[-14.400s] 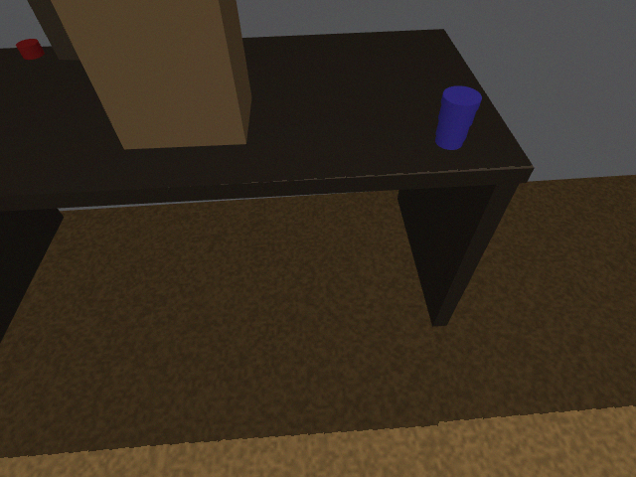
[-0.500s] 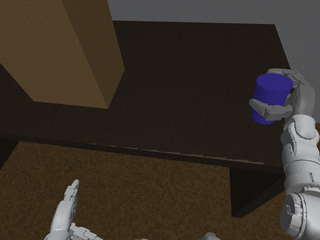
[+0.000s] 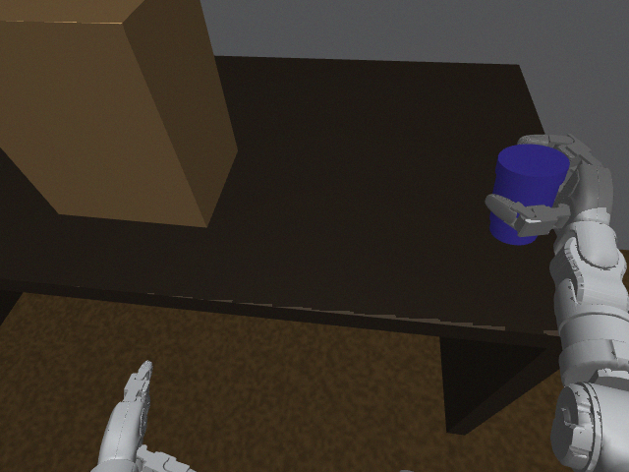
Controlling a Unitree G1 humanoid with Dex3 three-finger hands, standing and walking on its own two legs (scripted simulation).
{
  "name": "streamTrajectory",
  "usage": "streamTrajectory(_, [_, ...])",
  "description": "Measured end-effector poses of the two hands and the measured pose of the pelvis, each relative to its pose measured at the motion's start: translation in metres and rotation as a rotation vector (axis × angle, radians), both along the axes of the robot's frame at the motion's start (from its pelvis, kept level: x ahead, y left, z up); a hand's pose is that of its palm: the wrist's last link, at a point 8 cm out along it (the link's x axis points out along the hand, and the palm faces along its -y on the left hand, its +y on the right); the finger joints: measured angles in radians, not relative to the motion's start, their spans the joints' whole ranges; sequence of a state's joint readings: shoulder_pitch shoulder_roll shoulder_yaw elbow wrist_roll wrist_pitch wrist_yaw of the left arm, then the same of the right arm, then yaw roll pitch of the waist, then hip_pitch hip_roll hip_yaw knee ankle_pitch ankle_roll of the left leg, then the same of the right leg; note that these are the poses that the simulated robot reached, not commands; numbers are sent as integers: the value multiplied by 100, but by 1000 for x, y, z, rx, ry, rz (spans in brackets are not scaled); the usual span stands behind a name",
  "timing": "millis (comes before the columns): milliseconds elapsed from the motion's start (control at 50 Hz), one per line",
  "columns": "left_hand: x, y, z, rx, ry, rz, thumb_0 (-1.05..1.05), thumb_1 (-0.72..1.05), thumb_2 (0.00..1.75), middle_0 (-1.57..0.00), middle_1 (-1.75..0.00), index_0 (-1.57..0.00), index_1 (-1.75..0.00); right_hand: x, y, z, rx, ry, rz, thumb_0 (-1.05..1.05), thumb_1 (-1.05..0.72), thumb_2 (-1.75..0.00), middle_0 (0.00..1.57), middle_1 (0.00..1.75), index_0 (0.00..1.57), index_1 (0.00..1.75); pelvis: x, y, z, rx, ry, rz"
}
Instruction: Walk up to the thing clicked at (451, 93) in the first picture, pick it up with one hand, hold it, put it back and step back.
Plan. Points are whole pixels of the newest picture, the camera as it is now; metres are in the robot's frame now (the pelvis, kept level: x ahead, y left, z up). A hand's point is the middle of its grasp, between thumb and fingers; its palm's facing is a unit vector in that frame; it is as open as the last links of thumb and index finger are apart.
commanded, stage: settle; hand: right
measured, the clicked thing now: (522, 197) +0.44 -0.21 +0.10
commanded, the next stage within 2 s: lift in 0.08 s
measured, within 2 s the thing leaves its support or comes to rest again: neither
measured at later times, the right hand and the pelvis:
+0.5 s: hand (532, 175) +0.43 -0.19 +0.16, palm faces +0.17 +0.99 -0.01, open 10.7 cm; pelvis +0.00 +0.00 +0.01, yaw +0 degrees
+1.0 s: hand (571, 163) +0.37 -0.19 +0.23, palm faces +0.18 +0.98 -0.02, open 10.7 cm; pelvis -0.01 +0.01 +0.02, yaw -1 degrees
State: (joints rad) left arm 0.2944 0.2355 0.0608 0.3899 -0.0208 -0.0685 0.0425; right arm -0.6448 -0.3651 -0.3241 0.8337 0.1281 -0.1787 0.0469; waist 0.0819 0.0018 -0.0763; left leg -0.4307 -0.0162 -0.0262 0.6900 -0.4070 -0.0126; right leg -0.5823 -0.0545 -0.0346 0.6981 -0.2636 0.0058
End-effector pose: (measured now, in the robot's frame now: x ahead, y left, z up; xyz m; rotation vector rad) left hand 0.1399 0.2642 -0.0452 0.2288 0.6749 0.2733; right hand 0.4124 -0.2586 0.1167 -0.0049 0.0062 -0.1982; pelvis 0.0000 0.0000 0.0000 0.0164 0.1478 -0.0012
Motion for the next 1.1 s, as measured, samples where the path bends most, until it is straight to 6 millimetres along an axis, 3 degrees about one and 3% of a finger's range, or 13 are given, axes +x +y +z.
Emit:
streamTrajectory(160, [-4, -4, -12, -33, 42, 1, -1, -53, 6, -6, -6, -6, -6, 1, 6, 8, 1, 2, 24, 1, 39, -102, 81, 112, 62, 102, -1, 1, 2, 0, -6, -1])
streamTrajectory(420, [-2, -4, -12, -52, 37, 11, -1, -52, 5, -5, -6, -6, -5, -9, 11, 29, -4, -34, 18, 1, 40, -103, 81, 112, 62, 103, -1, 3, 7, -6, -35, 1])
streamTrajectory(720, [7, -7, 1, -74, -49, -16, -1, -51, 4, -5, -6, -6, -5, -47, 19, 84, -26, -109, 31, 1, 40, -104, 81, 111, 63, 102, -5, 3, 13, -13, -107, -7])
streamTrajectory(860, [3, -13, -9, -110, -24, -33, -1, -51, 4, -4, -6, -6, -5, -65, 20, 94, -38, -66, 30, 1, 41, -105, 81, 112, 63, 103, -10, 4, 15, -17, -127, -13])
streamTrajectory(1100, [10, 0, -4, -80, -45, -38, -1, -51, 4, -4, -6, -5, -4, -81, 28, 124, -31, -99, 24, 1, 42, -106, 82, 112, 63, 103, -9, 11, 17, -23, -159, -22])
